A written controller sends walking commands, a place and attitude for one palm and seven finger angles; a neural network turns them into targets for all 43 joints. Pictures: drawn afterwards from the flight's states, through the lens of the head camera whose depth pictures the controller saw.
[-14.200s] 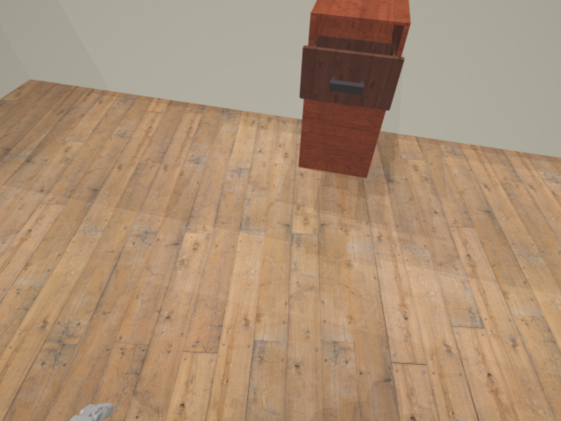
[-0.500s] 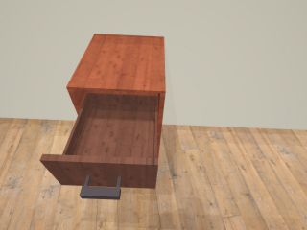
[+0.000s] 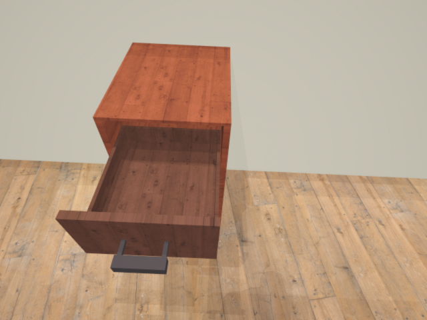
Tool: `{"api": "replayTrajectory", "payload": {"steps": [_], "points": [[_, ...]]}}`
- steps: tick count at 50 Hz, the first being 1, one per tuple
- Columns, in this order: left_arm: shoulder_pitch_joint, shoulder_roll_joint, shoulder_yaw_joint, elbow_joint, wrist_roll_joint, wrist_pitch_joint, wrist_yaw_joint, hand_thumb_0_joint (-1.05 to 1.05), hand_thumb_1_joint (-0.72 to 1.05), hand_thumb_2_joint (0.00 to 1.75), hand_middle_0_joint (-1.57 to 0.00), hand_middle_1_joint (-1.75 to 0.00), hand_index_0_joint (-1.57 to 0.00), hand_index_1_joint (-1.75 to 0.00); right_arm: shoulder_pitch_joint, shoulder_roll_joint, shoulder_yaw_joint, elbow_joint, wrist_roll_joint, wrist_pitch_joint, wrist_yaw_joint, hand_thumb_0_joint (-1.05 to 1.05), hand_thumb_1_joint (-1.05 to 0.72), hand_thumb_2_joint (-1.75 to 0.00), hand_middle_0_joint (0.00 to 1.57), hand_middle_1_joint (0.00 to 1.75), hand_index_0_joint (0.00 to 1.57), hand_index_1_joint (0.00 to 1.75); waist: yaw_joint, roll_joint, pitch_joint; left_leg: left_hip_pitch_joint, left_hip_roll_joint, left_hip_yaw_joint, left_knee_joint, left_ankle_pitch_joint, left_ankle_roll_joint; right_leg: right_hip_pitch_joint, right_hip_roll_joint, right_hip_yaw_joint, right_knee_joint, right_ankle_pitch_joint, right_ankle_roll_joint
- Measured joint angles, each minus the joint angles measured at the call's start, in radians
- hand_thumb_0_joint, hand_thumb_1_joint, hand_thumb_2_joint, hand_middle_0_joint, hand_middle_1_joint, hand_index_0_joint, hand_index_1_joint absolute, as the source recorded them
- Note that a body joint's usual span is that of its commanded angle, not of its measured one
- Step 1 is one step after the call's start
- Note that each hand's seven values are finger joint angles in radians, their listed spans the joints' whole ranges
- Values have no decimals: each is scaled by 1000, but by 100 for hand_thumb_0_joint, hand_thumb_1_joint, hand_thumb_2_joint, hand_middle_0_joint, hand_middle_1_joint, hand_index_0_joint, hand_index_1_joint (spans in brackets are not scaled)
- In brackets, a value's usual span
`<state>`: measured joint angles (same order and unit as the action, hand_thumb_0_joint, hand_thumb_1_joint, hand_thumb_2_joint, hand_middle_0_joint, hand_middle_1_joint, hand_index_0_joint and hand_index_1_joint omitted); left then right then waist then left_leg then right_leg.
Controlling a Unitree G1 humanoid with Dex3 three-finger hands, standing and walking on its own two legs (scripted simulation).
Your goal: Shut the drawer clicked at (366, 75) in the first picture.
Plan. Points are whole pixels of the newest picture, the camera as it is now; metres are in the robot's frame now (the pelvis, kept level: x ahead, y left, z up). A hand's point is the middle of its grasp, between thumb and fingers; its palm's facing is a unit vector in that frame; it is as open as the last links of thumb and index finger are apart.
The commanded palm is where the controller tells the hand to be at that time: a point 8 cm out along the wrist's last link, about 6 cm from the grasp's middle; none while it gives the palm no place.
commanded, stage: raise the hand and make a fist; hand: left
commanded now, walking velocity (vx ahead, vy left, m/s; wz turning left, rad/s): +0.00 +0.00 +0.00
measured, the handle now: (142, 254) +0.26 +0.17 -0.09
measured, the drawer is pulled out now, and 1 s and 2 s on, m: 0.30 0.29 0.29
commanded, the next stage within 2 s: bring the fist close to the handle in 1.84 s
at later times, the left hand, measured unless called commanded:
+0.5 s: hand out of the picture +0.12 +0.13 -0.04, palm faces +0.08 -0.99 -0.08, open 5.2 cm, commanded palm +0.09 +0.20 -0.04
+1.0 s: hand out of the picture +0.11 +0.14 -0.02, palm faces +0.02 -1.00 -0.03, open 3.2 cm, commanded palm +0.07 +0.19 -0.01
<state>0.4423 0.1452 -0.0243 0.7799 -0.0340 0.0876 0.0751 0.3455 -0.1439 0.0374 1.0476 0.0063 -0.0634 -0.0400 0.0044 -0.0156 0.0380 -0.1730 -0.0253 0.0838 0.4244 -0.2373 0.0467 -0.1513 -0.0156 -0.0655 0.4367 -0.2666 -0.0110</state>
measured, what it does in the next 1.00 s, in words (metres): lowers itself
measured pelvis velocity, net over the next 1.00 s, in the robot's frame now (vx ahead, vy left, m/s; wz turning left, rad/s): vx -0.03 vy -0.03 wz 0.03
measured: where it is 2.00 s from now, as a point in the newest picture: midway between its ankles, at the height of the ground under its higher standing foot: outside the picture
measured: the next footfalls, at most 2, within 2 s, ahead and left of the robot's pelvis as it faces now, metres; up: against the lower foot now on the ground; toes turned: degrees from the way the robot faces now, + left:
none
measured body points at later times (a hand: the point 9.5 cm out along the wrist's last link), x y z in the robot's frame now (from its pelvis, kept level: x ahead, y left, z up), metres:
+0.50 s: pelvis -0.05 -0.04 -0.10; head +0.01 -0.04 +0.35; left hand +0.11 +0.18 -0.03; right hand +0.22 -0.24 -0.14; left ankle +0.00 +0.08 -0.74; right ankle -0.02 -0.11 -0.74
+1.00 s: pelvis -0.03 -0.03 -0.08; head +0.02 -0.03 +0.37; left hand +0.11 +0.19 -0.02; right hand +0.16 -0.27 -0.15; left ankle +0.00 +0.08 -0.74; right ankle -0.02 -0.11 -0.74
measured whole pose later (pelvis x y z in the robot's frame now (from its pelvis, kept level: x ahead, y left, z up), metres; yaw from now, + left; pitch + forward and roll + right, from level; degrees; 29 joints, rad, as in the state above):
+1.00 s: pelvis -0.03 -0.03 -0.08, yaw +2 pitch +13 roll -1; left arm 0.73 0.17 0.06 -0.20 -0.24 -0.47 -0.24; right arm 0.22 -0.24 -0.06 0.55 0.04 -0.23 -0.04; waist 0.00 0.03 -0.13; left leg -0.83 0.02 0.02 1.08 -0.48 0.02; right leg -0.77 -0.01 -0.13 1.06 -0.52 -0.06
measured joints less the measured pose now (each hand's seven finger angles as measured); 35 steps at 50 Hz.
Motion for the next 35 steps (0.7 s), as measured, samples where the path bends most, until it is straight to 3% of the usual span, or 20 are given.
{"api": "replayTrajectory", "payload": {"steps": [2, 4, 7, 9, 11, 14, 18, 21, 24, 27, 31, 35], "points": [[83, 48, 7, -259, -36, -35, 43, 6, 98, 90, -21, -31, -22, -31, 36, -28, -5, -62, 14, -99, -10, 3, -93, -90, 20, 30, 20, 30, 4, -2, -25, -16, -14, 7, 11, -5, -2, -40, -17, 7, 64, -32, -1], [91, 72, 6, -439, -77, -62, 63, 7, 99, 90, -23, -33, -23, -33, 41, -67, -13, -125, 29, -157, -13, 3, -93, -90, 20, 30, 20, 30, -11, 22, -46, -48, -23, -6, 50, -16, 1, -67, -29, -6, 108, -57, 3], [32, 52, 6, -606, -103, -164, 58, 6, 97, 90, -25, -37, -25, -36, -4, -127, -28, -212, 21, -212, -13, 2, -92, -90, 20, 30, 20, 30, -40, 69, -79, -137, -19, -28, 146, -47, 6, -129, -30, -31, 167, -76, 3], [8, 17, 45, -621, -105, -224, 52, 4, 96, 90, -25, -40, -25, -39, -51, -142, -46, -276, 11, -230, -2, 2, -92, -90, 20, 30, 20, 30, -48, 75, -113, -225, -11, -26, 222, -72, 1, -217, -27, -31, 238, -99, -4], [29, -7, 93, -604, -139, -339, -6, 3, 94, 90, -20, -40, -28, -42, -93, -138, -63, -338, 6, -239, 14, 2, -92, -90, 20, 30, 20, 30, -36, 53, -141, -319, 2, -17, 303, -101, -6, -316, -20, -21, 322, -127, -13], [103, -22, 59, -640, -166, -491, -132, 2, 93, 90, -22, -45, -34, -48, -132, -133, -86, -423, 2, -251, 36, 2, -91, -90, 20, 30, 19, 30, -3, 9, -163, -450, 20, -21, 433, -150, -16, -442, -11, -26, 445, -174, -29], [178, -27, -21, -734, -120, -643, -228, 2, 92, 90, -35, -54, -43, -57, -189, -137, -102, -490, -14, -261, 48, 1, -91, -90, 19, 30, 19, 30, 32, -11, -180, -603, 35, -52, 605, -213, -29, -575, -4, -57, 595, -238, -50], [168, 9, -4, -803, -96, -727, -253, 2, 90, 90, -45, -62, -50, -63, -241, -116, -94, -514, -13, -236, 42, 1, -91, -90, 19, 30, 19, 30, 48, -11, -183, -693, 46, -71, 708, -248, -43, -657, 1, -76, 690, -275, -67], [114, 32, 54, -839, -131, -711, -264, 2, 90, 90, -53, -69, -57, -70, -271, -81, -72, -531, 0, -196, 34, 1, -91, -90, 19, 30, 19, 30, 55, 9, -168, -739, 55, -87, 766, -265, -55, -696, 8, -92, 742, -293, -80], [70, 40, 103, -846, -184, -611, -298, 2, 90, 90, -61, -76, -63, -77, -256, -47, -37, -538, 16, -160, 21, 1, -91, -90, 20, 30, 20, 30, 53, 32, -160, -747, 58, -97, 772, -264, -61, -700, 11, -101, 745, -295, -82], [68, 57, 124, -855, -219, -480, -355, 2, 90, 90, -70, -85, -71, -85, -190, -20, 1, -527, 30, -130, -3, 1, -90, -90, 20, 30, 20, 30, 36, 52, -163, -718, 56, -99, 731, -251, -59, -672, 13, -101, 705, -283, -76], [112, 56, 132, -872, -232, -445, -373, 2, 90, 90, -78, -94, -79, -94, -128, -22, -3, -496, 30, -125, -17, 1, -90, -90, 20, 31, 20, 30, 11, 58, -167, -682, 58, -90, 685, -241, -58, -640, 17, -92, 659, -268, -72]]}}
